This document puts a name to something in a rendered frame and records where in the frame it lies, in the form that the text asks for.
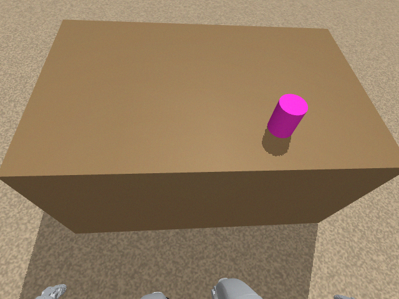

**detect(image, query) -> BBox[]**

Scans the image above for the left robot hand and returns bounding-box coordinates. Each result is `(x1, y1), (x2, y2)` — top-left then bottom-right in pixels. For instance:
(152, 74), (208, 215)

(36, 284), (67, 299)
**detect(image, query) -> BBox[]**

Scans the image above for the can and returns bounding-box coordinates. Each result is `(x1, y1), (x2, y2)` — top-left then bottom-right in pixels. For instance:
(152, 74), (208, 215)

(267, 94), (308, 138)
